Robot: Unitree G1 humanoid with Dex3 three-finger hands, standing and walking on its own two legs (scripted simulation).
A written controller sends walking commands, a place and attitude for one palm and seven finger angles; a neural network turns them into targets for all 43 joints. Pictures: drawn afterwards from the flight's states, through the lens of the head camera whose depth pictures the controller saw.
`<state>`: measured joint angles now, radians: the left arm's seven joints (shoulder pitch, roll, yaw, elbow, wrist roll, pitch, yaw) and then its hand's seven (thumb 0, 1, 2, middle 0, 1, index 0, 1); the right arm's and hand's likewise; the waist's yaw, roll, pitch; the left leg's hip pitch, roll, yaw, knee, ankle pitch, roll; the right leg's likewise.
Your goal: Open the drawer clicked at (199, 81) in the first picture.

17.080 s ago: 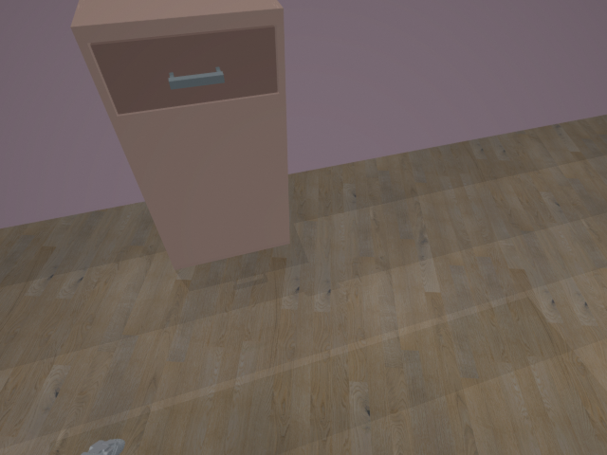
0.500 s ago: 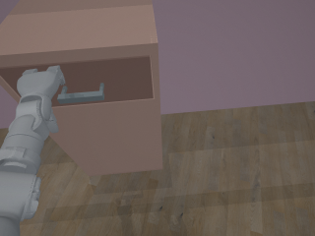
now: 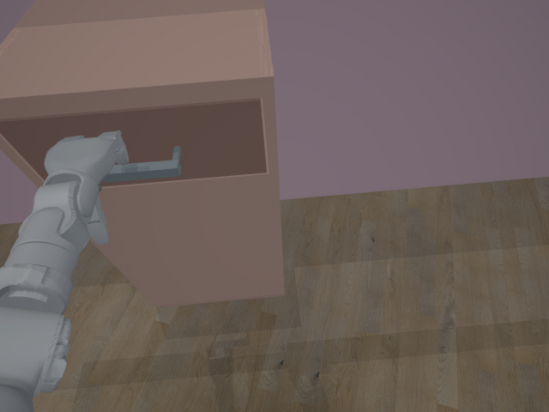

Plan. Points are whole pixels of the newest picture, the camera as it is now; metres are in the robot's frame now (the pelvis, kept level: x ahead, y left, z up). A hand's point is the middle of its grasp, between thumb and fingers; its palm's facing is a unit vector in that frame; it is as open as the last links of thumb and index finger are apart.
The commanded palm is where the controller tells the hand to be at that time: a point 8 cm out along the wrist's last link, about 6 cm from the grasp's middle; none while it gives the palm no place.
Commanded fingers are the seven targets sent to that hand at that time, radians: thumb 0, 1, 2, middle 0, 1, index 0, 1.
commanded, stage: move the hooked fingers above the handle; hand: left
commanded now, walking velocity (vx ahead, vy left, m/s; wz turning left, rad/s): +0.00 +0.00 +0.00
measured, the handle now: (143, 162) +0.52 +0.26 +0.04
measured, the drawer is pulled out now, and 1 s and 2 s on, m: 0.00 0.00 0.00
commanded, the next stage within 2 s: lower the fingers behind the handle in 0.18 s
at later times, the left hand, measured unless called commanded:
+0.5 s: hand (96, 186) +0.43 +0.29 +0.08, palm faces -0.17 +0.01 -0.99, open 13.8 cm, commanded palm +0.42 +0.28 +0.13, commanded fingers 0.00 -0.50 0.30 -0.30 -1.20 -0.30 -1.20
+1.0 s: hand (126, 183) +0.46 +0.27 +0.05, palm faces -0.07 +0.00 -1.00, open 13.8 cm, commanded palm +0.44 +0.27 +0.10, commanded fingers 0.00 -0.50 0.30 -0.30 -1.20 -0.30 -1.20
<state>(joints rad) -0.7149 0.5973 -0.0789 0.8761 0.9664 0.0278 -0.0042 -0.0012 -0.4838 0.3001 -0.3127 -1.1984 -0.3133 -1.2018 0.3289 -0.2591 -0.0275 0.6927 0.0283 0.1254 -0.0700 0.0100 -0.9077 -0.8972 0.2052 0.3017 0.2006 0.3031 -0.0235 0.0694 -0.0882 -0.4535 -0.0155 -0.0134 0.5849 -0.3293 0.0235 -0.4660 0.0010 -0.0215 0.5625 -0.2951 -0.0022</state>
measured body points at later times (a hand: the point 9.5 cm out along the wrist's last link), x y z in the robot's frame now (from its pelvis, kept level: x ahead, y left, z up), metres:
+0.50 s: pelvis -0.01 +0.00 +0.00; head +0.05 -0.03 +0.45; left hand +0.43 +0.29 +0.13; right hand +0.05 -0.26 -0.14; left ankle -0.03 +0.11 -0.73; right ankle -0.02 -0.12 -0.73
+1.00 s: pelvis -0.01 +0.01 -0.01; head +0.07 -0.01 +0.43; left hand +0.46 +0.26 +0.10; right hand +0.00 -0.26 -0.15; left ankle -0.03 +0.11 -0.73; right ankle -0.02 -0.12 -0.73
